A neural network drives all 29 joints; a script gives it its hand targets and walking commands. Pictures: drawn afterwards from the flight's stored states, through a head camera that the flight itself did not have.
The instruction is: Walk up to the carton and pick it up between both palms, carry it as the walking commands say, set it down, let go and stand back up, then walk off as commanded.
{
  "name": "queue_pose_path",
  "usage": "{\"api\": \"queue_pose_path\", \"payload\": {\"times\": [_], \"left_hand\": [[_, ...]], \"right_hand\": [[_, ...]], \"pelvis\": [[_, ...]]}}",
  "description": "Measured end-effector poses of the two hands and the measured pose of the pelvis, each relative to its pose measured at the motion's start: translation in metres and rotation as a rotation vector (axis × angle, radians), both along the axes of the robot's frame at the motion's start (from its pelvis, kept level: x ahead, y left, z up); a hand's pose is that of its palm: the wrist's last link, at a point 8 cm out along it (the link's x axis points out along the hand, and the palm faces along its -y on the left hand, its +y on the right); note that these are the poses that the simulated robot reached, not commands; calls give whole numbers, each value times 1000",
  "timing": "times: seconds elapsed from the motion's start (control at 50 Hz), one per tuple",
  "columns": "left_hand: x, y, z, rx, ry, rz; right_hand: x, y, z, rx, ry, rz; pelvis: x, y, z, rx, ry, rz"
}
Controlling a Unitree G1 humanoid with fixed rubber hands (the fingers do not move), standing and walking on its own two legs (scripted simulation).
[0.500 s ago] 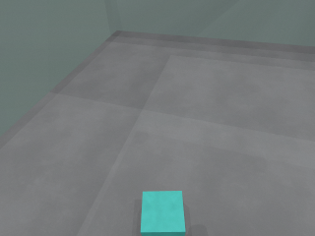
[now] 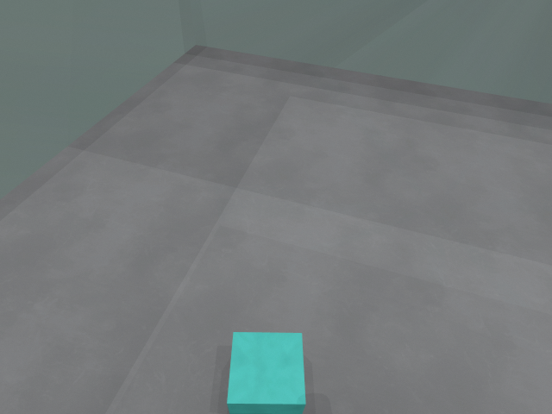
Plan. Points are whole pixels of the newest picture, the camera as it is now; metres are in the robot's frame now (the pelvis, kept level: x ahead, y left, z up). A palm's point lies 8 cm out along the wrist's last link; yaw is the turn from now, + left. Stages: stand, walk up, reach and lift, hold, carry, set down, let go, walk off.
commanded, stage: reach and lift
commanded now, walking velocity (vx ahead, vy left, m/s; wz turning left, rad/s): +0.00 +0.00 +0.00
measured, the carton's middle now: (266, 373) +0.41 +0.01 -0.70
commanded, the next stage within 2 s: none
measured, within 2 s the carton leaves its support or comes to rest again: neither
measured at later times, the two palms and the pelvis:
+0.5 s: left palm out of the picture +0.15 +0.21 -0.17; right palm out of the picture +0.16 -0.23 -0.16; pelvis -0.01 +0.00 -0.04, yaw +1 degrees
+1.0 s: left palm (165, 350) +0.28 +0.21 -0.17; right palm (369, 338) +0.31 -0.18 -0.16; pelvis -0.08 +0.01 -0.09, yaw +1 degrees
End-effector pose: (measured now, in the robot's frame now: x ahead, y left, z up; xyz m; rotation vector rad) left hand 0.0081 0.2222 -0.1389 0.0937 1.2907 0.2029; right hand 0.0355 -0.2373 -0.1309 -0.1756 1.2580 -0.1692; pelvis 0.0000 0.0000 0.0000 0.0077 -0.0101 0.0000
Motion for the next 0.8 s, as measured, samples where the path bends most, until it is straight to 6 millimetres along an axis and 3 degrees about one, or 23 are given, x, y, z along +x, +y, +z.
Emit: {"api": "queue_pose_path", "payload": {"times": [0.04,0.16,0.22,0.28,0.38,0.46,0.54,0.6,0.68,0.8], "left_hand": [[23,0,0,10,-1,-32],[115,0,18,47,-71,-79],[141,-3,28,44,-95,-96],[150,-6,26,25,-94,-100],[144,-9,3,-35,-64,-69],[141,-10,-23,-59,-90,-81],[140,-5,-41,-47,-134,-99],[147,1,-46,-14,-175,-116],[171,5,-40,20,-265,-139],[224,0,-16,20,-394,-154]], "right_hand": [[23,5,-5,19,-11,18],[120,23,-4,75,-95,71],[147,27,2,88,-118,87],[154,26,2,83,-111,89],[135,15,-8,39,-30,85],[123,11,-22,6,-35,98],[125,11,-42,0,-91,83],[134,18,-55,19,-149,76],[158,33,-60,56,-251,90],[206,49,-37,69,-365,123]], "pelvis": [[-6,0,-4,0,-5,-1],[-12,-3,-17,4,-2,4],[-8,-5,-18,6,0,4],[-2,-6,-18,7,16,4],[5,-7,-20,8,87,6],[-2,-5,-30,4,186,9],[-15,0,-45,-5,266,11],[-27,4,-55,-11,297,12],[-45,7,-66,-17,297,12],[-67,7,-77,-17,261,12]]}}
